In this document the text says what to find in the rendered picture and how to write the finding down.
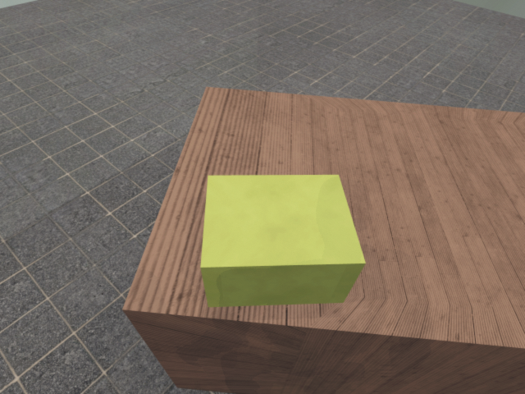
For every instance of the pedestal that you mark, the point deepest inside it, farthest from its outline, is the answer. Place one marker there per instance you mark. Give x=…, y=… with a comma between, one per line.
x=437, y=197

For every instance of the carton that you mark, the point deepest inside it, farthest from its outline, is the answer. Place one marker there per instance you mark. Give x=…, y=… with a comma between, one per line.
x=278, y=240

